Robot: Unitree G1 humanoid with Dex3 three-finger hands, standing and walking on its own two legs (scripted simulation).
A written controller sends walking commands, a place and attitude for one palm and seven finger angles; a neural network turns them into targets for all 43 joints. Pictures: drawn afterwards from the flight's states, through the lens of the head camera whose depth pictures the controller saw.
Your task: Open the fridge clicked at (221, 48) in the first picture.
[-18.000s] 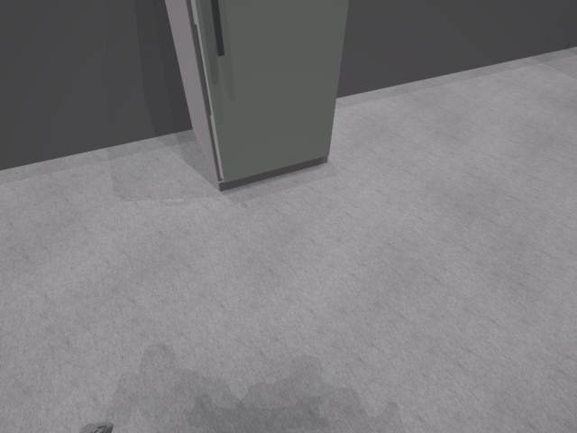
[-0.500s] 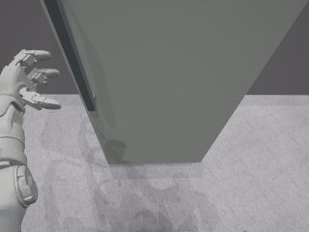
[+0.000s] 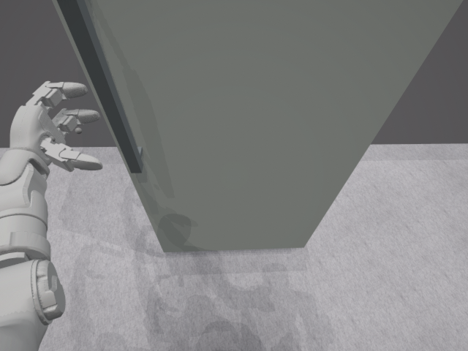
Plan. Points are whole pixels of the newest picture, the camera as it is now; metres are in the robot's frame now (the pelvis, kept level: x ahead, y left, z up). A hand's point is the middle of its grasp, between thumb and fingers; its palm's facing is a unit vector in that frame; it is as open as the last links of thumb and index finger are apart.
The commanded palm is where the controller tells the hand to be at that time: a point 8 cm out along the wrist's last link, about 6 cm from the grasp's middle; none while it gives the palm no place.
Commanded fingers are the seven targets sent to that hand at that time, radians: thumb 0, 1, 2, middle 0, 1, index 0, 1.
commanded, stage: feel for the door with the fingertips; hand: left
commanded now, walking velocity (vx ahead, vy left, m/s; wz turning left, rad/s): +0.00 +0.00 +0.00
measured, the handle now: (115, 98) +0.50 +0.21 +0.14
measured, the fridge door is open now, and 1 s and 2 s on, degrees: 0 0 0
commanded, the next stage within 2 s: slide the fingers in behind the handle in 0.60 s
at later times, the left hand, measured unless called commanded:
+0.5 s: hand (89, 124) +0.44 +0.23 +0.14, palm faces +0.03 -1.00 +0.00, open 14.0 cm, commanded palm +0.43 +0.28 +0.13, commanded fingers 0.00 -0.50 0.30 -0.30 -1.20 -0.30 -1.20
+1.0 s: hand (93, 121) +0.45 +0.23 +0.13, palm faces +0.03 -1.00 +0.01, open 13.8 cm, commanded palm +0.42 +0.28 +0.13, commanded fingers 0.00 -0.50 0.30 -0.30 -1.20 -0.30 -1.20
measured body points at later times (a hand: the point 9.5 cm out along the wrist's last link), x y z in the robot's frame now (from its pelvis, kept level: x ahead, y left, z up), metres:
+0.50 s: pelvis -0.01 -0.01 +0.00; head +0.05 +0.00 +0.44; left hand +0.43 +0.29 +0.14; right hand +0.06 -0.27 -0.11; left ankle -0.02 +0.12 -0.72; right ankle +0.00 -0.14 -0.72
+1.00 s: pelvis -0.01 +0.00 +0.00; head +0.06 +0.01 +0.44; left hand +0.45 +0.29 +0.13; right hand +0.01 -0.27 -0.11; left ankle -0.02 +0.12 -0.72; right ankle +0.00 -0.14 -0.72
